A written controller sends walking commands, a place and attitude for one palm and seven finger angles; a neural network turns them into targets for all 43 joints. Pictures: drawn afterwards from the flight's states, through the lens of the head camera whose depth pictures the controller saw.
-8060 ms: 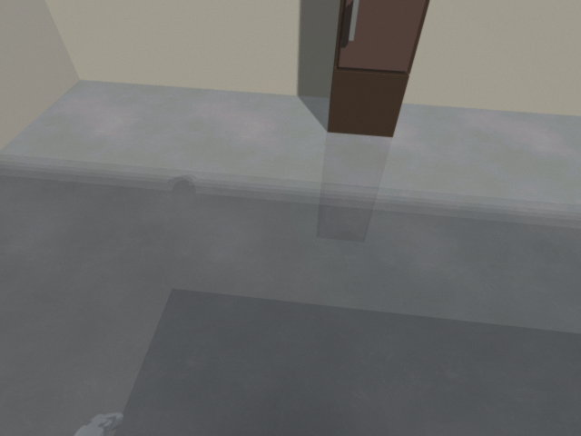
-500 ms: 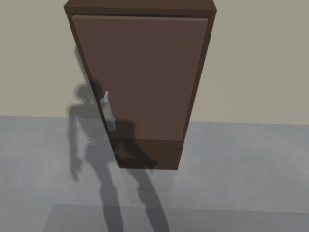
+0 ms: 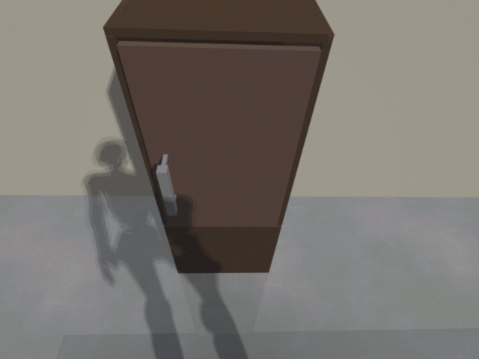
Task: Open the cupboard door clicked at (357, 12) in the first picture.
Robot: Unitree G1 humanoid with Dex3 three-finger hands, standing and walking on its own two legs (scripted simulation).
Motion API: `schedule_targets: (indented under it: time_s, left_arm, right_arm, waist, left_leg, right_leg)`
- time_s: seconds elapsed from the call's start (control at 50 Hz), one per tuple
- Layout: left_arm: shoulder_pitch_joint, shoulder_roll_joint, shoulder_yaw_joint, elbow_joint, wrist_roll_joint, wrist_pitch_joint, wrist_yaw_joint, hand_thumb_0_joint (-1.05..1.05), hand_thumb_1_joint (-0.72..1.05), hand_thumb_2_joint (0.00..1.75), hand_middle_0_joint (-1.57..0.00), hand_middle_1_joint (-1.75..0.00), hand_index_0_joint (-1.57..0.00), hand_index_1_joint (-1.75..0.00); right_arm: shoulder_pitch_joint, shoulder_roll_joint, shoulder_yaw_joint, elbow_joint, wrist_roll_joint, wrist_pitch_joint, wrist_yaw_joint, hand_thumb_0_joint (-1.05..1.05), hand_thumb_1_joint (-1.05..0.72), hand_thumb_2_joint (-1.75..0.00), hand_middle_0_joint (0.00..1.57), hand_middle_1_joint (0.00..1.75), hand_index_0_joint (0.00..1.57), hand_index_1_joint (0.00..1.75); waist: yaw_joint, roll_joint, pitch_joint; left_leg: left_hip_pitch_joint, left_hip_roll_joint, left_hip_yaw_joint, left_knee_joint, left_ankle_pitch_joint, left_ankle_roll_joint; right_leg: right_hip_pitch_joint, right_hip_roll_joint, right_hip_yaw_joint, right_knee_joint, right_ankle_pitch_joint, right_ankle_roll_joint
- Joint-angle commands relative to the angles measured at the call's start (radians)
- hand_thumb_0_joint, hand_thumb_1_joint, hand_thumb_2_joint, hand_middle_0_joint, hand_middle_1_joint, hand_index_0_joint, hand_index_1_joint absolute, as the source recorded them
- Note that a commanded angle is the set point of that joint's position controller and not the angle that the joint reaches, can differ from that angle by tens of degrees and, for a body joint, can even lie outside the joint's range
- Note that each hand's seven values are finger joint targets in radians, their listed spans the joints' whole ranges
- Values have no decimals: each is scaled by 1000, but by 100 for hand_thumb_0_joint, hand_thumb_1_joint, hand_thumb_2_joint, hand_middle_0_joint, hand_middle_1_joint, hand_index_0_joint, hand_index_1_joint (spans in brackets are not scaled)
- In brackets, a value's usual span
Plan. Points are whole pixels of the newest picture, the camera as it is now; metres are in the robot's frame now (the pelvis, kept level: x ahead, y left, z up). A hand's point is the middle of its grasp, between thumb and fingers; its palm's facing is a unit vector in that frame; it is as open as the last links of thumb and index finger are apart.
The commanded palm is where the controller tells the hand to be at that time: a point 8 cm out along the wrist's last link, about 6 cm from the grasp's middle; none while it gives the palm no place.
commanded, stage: look again from close up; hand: left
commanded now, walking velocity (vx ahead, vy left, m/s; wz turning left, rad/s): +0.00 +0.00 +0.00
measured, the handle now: (168, 186) +0.52 +0.21 -0.11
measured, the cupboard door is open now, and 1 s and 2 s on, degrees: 0 0 0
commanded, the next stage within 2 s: raise the hand with hooked fingers in 0.58 s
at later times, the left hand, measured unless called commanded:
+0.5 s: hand out of the picture +0.00 +0.17 -0.17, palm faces +0.00 -0.98 -0.22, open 7.4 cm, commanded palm none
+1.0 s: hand (163, 307) +0.20 +0.14 -0.02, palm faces +0.09 -1.00 +0.01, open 8.0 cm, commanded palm +0.12 +0.21 -0.08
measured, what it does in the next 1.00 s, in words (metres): lowers itself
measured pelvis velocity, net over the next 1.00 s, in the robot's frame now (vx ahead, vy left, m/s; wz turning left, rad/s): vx -0.04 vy -0.04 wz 0.02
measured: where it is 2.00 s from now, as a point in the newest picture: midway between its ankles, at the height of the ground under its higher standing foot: outside the picture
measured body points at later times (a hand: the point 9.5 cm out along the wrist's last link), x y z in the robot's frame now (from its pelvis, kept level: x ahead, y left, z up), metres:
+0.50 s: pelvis -0.01 +0.00 -0.01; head +0.01 -0.03 +0.44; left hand +0.00 +0.22 -0.16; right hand -0.01 -0.22 -0.18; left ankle -0.03 +0.09 -0.74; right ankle -0.02 -0.14 -0.74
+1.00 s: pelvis -0.04 -0.04 -0.06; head +0.00 -0.03 +0.39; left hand +0.19 +0.19 -0.02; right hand +0.17 -0.30 -0.11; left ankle -0.02 +0.09 -0.74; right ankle -0.02 -0.14 -0.74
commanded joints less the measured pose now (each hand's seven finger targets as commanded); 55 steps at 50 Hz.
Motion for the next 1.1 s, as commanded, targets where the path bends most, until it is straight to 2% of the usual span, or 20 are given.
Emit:
schedule_targets:
  time_s: [0.0,0.02,0.04,0.06,0.12,0.26,0.56,0.64,0.66,0.68,0.7,0.72,0.74,0.76,0.82,0.88,0.92,0.96,1.02,1.08]
  left_arm:
    - [68,89,12,-11,-2,-10,7,0,90,90,-20,-30,-20,-30]
    - [67,90,12,-11,-1,-10,7,0,90,90,-20,-30,-20,-30]
    - [124,103,-3,6,14,-41,48,0,90,90,-20,-30,-20,-30]
    - [110,138,6,-40,5,-49,37,0,90,90,-20,-30,-20,-30]
    - [92,104,0,-51,4,-40,15,0,90,90,-20,-30,-20,-30]
    - [82,73,-7,-52,1,-28,5,0,90,90,-20,-30,-20,-30]
    - [105,83,2,-36,2,-36,2,0,90,90,-20,-30,-20,-30]
    - [107,87,3,-33,2,-38,2,0,90,90,-20,-30,-20,-30]
    - [171,111,8,-3,11,-48,44,0,90,90,-20,-30,-20,-30]
    - [-580,307,112,-1532,-181,-276,36,0,88,89,-20,-32,-20,-32]
    - [-126,233,111,-1225,-101,-217,76,0,85,88,-20,-33,-20,-33]
    - [-98,164,68,-1130,-125,-168,121,0,83,87,-21,-34,-21,-34]
    - [162,-55,-47,-938,-134,-73,115,0,81,86,-21,-36,-21,-36]
    - [6,-35,-47,-1136,-171,-104,90,0,78,85,-21,-37,-21,-37]
    - [55,50,88,-981,-149,-261,34,0,71,82,-21,-42,-21,-42]
    - [292,-9,147,-812,-208,-471,-118,0,64,79,-22,-47,-22,-47]
    - [371,47,235,-792,-254,-607,-253,0,60,77,-22,-50,-22,-50]
    - [341,99,280,-814,-274,-691,-362,0,55,75,-22,-53,-22,-53]
    - [230,173,327,-956,-282,-637,-383,0,48,72,-23,-57,-23,-57]
    - [45,198,331,-1213,-300,-639,-342,0,41,69,-24,-62,-24,-62]
  right_arm:
    - [55,-93,-14,-19,0,-15,-10,0,-90,-90,20,30,20,30]
    - [61,-89,-14,-14,2,-14,-10,0,-90,-90,20,30,20,30]
    - [15,-136,-10,-85,8,-28,2,0,-90,-90,20,30,20,30]
    - [78,-103,-11,-101,-7,-25,7,0,-90,-90,20,30,20,30]
    - [112,-96,-3,-108,-12,-32,7,0,-90,-90,20,30,20,30]
    - [122,-99,-2,-113,-7,-22,3,0,-90,-90,20,30,20,30]
    - [101,-83,-1,-62,-5,-24,1,0,-90,-90,20,30,20,30]
    - [95,-83,-2,-53,-5,-25,-1,0,-90,-90,20,30,20,30]
    - [22,-127,-14,-118,5,-23,7,0,-90,-90,20,30,20,30]
    - [33,-280,-34,-445,50,-172,-42,0,-90,-90,20,30,20,30]
    - [-67,-190,-15,-390,36,-253,-75,0,-90,-90,20,30,20,30]
    - [-57,-191,-30,-329,44,-277,-72,0,-90,-90,20,30,20,30]
    - [-23,-151,-29,-328,57,-273,-60,0,-90,-90,20,30,20,30]
    - [-53,-191,-29,-414,63,-287,-56,0,-90,-90,20,30,20,30]
    - [-44,-220,-63,-482,26,-312,-52,0,-90,-90,20,30,20,30]
    - [-90,-201,-86,-561,3,-327,-14,0,-90,-90,20,30,20,30]
    - [-102,-204,-104,-609,5,-323,21,0,-90,-90,20,30,20,30]
    - [-135,-207,-110,-669,9,-317,38,0,-90,-90,20,30,20,30]
    - [-149,-203,-115,-750,15,-282,34,0,-90,-90,20,30,20,30]
    - [-139,-190,-106,-796,17,-272,16,0,-90,-90,20,30,20,30]
  waist:
    - [9,50,10]
    - [10,36,22]
    - [15,74,23]
    - [-9,104,-52]
    - [-2,172,-63]
    - [-6,-6,60]
    - [-1,0,20]
    - [-1,12,-2]
    - [22,-167,9]
    - [-88,55,-486]
    - [6,224,-435]
    - [-17,262,-318]
    - [-30,150,-165]
    - [-40,122,-55]
    - [-63,-113,4]
    - [42,-321,-69]
    - [97,-190,-174]
    - [96,-76,-282]
    - [98,7,-383]
    - [52,113,-443]
  left_leg:
    - [-24,130,-107,-86,265,-13]
    - [-31,132,-108,-88,257,-12]
    - [-75,143,-86,105,491,-32]
    - [-77,106,-100,69,261,-27]
    - [-101,134,-133,9,271,6]
    - [-132,118,-131,-33,124,20]
    - [-63,107,-86,-39,138,8]
    - [-43,110,-79,-27,179,4]
    - [-133,144,-72,170,268,-26]
    - [117,19,-65,57,358,4]
    - [156,50,-42,50,499,9]
    - [61,51,-43,70,391,-23]
    - [-40,55,-60,56,292,-19]
    - [-115,42,-84,69,196,-16]
    - [-292,5,-87,211,19,-11]
    - [-533,-10,-71,378,-60,-29]
    - [-610,-29,-53,477,-5,-47]
    - [-686,-39,-30,576,19,-49]
    - [-752,-45,-12,649,-11,-34]
    - [-750,-20,-29,702,-45,-16]
  right_leg:
    - [8,-60,45,-47,169,-34]
    - [10,-58,41,-50,161,-33]
    - [-43,-86,90,9,421,-50]
    - [5,-95,78,43,272,-77]
    - [-13,-34,30,76,60,-80]
    - [-82,-31,40,52,30,-67]
    - [-74,-49,73,17,122,-67]
    - [-57,-52,77,17,189,-70]
    - [-44,-95,114,24,543,-53]
    - [15,9,45,122,462,-70]
    - [-19,47,36,145,255,-87]
    - [-86,40,-4,132,135,-77]
    - [-150,40,-28,119,98,-64]
    - [-184,35,-38,116,93,-57]
    - [-387,49,-59,165,-74,-49]
    - [-502,50,-28,312,-185,-47]
    - [-449,43,9,438,-40,-69]
    - [-450,28,42,541,87,-71]
    - [-466,22,107,575,36,-65]
    - [-536,30,137,575,-82,-61]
